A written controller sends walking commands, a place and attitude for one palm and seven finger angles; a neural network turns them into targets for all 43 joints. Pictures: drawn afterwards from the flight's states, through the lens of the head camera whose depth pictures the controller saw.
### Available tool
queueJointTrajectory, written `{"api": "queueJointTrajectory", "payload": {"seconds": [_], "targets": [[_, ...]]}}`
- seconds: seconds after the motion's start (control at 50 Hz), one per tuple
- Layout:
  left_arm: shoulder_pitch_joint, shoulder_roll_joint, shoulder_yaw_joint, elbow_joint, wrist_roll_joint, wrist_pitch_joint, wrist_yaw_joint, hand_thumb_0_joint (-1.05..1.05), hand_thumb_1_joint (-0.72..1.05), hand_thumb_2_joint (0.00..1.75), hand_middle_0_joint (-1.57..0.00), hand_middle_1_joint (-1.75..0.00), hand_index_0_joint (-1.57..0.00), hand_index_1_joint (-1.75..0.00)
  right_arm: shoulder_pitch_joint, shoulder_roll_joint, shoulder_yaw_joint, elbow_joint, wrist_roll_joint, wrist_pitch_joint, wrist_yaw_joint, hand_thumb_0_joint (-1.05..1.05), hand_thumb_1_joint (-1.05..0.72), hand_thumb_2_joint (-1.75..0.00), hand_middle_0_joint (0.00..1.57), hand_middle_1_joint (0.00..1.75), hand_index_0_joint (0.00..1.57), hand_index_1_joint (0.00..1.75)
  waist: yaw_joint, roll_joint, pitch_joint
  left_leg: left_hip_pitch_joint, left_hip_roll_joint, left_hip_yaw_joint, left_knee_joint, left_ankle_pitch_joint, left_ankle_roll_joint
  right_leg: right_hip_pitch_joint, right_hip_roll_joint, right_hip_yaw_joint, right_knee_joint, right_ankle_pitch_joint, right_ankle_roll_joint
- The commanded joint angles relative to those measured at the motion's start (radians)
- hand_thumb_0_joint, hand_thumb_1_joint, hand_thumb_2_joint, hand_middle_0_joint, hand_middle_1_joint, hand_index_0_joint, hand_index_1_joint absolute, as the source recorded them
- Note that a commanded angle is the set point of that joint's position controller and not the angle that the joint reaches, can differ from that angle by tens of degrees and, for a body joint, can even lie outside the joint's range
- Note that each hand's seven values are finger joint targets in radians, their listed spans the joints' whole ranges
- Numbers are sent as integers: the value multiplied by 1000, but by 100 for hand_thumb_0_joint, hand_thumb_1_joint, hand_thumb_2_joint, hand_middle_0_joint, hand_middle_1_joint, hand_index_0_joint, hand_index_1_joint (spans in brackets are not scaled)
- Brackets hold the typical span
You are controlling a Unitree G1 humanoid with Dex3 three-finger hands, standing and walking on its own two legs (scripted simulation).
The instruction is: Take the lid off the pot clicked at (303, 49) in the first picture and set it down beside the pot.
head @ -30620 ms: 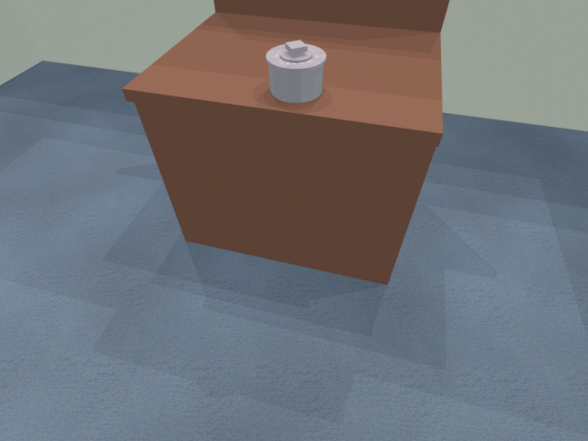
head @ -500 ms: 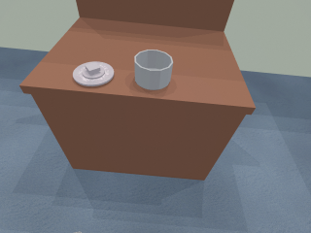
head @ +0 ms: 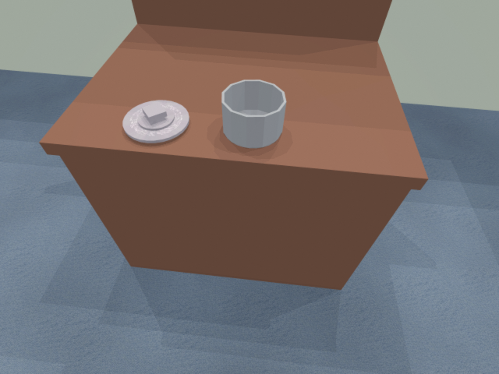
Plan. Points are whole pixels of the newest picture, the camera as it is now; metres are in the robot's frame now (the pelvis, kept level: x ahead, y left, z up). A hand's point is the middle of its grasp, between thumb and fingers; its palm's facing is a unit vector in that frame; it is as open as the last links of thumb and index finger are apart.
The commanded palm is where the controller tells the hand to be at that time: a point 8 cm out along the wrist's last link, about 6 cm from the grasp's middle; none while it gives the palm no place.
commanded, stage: let the arm hang, fingers relaxed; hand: left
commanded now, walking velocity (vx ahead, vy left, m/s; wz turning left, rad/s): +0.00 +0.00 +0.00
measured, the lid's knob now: (154, 112) +0.67 +0.28 +0.01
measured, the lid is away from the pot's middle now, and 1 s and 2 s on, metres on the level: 0.24 0.24 0.24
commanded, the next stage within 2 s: look to check the result in 0.60 s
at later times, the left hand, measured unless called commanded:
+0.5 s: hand out of the picture +0.03 +0.15 -0.18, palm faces +0.04 -0.98 -0.18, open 7.3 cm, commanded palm none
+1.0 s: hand out of the picture +0.03 +0.14 -0.18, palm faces +0.03 -0.99 -0.17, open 7.3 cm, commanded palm none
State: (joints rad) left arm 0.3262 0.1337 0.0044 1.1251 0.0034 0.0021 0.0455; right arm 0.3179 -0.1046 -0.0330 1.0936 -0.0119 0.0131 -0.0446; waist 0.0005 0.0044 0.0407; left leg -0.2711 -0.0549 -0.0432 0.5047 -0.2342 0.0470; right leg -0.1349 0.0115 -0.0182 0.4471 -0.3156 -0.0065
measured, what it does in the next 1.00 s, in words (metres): stands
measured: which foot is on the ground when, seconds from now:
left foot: down 0.00-1.00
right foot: down 0.00-1.00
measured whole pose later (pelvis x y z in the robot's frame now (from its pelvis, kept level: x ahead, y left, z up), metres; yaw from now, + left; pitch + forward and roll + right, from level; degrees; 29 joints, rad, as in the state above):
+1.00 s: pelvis +0.03 -0.02 +0.00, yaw -2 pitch +0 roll +0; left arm 0.28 0.13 0.02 1.12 0.00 0.00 0.05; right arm 0.29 -0.11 -0.04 1.11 -0.01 0.00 -0.06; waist -0.01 -0.02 0.05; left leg -0.21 -0.03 -0.02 0.50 -0.28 0.02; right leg -0.08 0.04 0.01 0.42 -0.34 -0.03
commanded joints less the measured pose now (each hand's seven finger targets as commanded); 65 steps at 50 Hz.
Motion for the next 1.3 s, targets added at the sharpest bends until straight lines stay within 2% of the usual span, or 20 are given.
{"api": "queueJointTrajectory", "payload": {"seconds": [0.0, 0.02, 0.1, 0.34, 0.44, 0.48, 0.58, 0.62, 0.64, 0.72, 0.78, 0.84, 0.88, 0.94, 0.96, 1.04, 1.06, 1.2, 1.24, 1.28], "targets": [[66, 74, 17, -26, 4, -5, 8, 0, 90, 90, -20, -30, -20, -30, 70, -87, -17, -28, 5, -23, -3, 0, -90, -90, 20, 30, 20, 30, -1, -16, 42, 12, 125, -98, -91, 139, 29, -38, -84, 58, -65, 168, -55], [63, 72, 18, -28, 4, -5, 8, 0, 90, 90, -20, -30, -20, -30, 65, -87, -17, -29, 4, -23, -3, 0, -90, -90, 20, 30, 20, 30, 1, -25, 45, 11, 125, -96, -92, 131, 28, -39, -85, 61, -67, 166, -55], [41, 77, 24, -34, 3, -3, 7, 0, 90, 90, -20, -30, -20, -30, 63, -82, -17, -28, 2, -23, -4, 0, -90, -90, 20, 30, 20, 30, 1, 11, 64, -6, 127, -94, -98, 125, 26, -33, -83, 63, -67, 161, -56], [12, 86, 30, -55, 0, -9, 7, 0, 90, 90, -20, -30, -20, -30, 59, -93, -20, -34, 4, -26, -9, 0, -90, -90, 20, 30, 20, 30, -8, -10, 3, 64, 127, -67, -57, 246, 18, 6, -93, 76, -64, 299, -53], [19, 82, 30, -51, -1, -10, 8, 0, 90, 90, -20, -30, -20, -30, 54, -93, -19, -27, 5, -26, -11, 0, -90, -90, 20, 30, 20, 30, -6, -4, -5, 87, 131, -62, -54, 267, 19, 6, -92, 74, -66, 308, -50], [21, 80, 28, -48, 0, -9, 8, 0, 90, 90, -20, -30, -20, -30, 50, -89, -19, -25, 7, -24, -11, 0, -90, -90, 20, 30, 20, 30, -7, -16, 26, 76, 131, -60, -59, 237, 18, -9, -91, 79, -75, 293, -48], [25, 75, 27, -41, 1, -9, 8, 0, 90, 90, -20, -30, -20, -30, 46, -89, -20, -20, 6, -22, -11, 0, -90, -90, 20, 30, 20, 30, -8, -15, 36, 80, 129, -58, -66, 207, 15, -17, -87, 84, -81, 271, -50], [28, 74, 27, -39, 0, -9, 7, 0, 90, 90, -20, -30, -20, -30, 45, -92, -19, -20, 6, -25, -12, 0, -90, -90, 20, 30, 20, 30, -6, 6, 16, 93, 133, -61, -70, 222, 19, -9, -86, 80, -76, 273, -50], [31, 72, 28, -38, 0, -10, 7, 0, 90, 90, -20, -30, -20, -30, 45, -94, -20, -20, 6, -26, -13, 0, -90, -90, 20, 30, 20, 30, -8, -5, 0, 105, 135, -59, -63, 247, 19, -2, -86, 80, -72, 293, -49], [32, 71, 29, -36, -1, -12, 9, 0, 90, 90, -20, -30, -20, -30, 49, -92, -19, -16, 8, -27, -15, 0, -90, -90, 20, 30, 20, 30, -7, -12, -6, 112, 135, -52, -54, 287, 19, 8, -89, 79, -70, 329, -46], [32, 69, 29, -35, 0, -10, 10, 0, 90, 90, -20, -30, -20, -30, 49, -86, -19, -12, 8, -25, -14, 0, -90, -90, 20, 30, 20, 30, -7, -14, 21, 101, 135, -52, -59, 267, 17, -3, -87, 78, -75, 316, -45], [37, 68, 29, -32, -1, -13, 11, 0, 90, 90, -20, -30, -20, -30, 47, -88, -20, -10, 8, -26, -15, 0, -90, -90, 20, 30, 20, 30, -7, -18, -2, 116, 132, -46, -51, 282, 15, 11, -92, 84, -76, 346, -44], [33, 71, 28, -35, -1, -11, 11, 0, 90, 90, -20, -30, -20, -30, 48, -83, -19, -7, 9, -24, -14, 0, -90, -90, 20, 30, 20, 30, -8, -15, 25, 103, 132, -46, -58, 260, 15, -3, -90, 82, -79, 327, -43], [36, 71, 30, -35, -2, -13, 11, 0, 90, 90, -20, -30, -20, -30, 49, -87, -20, -6, 9, -26, -15, 0, -90, -90, 20, 30, 20, 30, -8, -12, 4, 117, 132, -43, -52, 291, 13, 12, -91, 84, -75, 358, -42], [37, 71, 30, -36, 0, -13, 12, 0, 90, 90, -20, -30, -20, -30, 48, -81, -21, -6, 10, -25, -15, 0, -90, -90, 20, 30, 20, 30, -6, -15, 27, 104, 132, -41, -53, 271, 13, -1, -91, 85, -78, 346, -40], [36, 72, 29, -35, -2, -12, 10, 0, 90, 90, -20, -30, -20, -30, 49, -86, -19, -4, 8, -26, -15, 0, -90, -90, 20, 30, 20, 30, -5, 1, 23, 110, 135, -46, -66, 265, 14, 0, -89, 83, -80, 321, -42], [31, 72, 29, -37, 0, -10, 11, 0, 90, 90, -20, -30, -20, -30, 52, -80, -19, -3, 9, -24, -14, 0, -90, -90, 20, 30, 20, 30, -7, -2, 45, 94, 136, -52, -75, 236, 15, -12, -84, 81, -83, 289, -43], [33, 69, 29, -33, 0, -12, 8, 0, 90, 90, -20, -30, -20, -30, 58, -86, -19, -2, 7, -28, -15, 0, -90, -90, 20, 30, 20, 30, -8, 3, 12, 120, 139, -53, -81, 259, 19, -1, -84, 81, -81, 291, -44], [35, 69, 28, -30, -1, -13, 9, 0, 90, 90, -20, -30, -20, -30, 59, -87, -18, 0, 9, -29, -16, 0, -90, -90, 20, 30, 20, 30, -6, -12, 8, 122, 140, -53, -78, 273, 18, 2, -84, 79, -82, 300, -42], [36, 66, 27, -29, 0, -11, 10, 0, 90, 90, -20, -30, -20, -30, 57, -82, -18, 2, 9, -28, -16, 0, -90, -90, 20, 30, 20, 30, -6, -10, 30, 114, 138, -55, -84, 253, 19, -11, -84, 82, -85, 283, -41]]}}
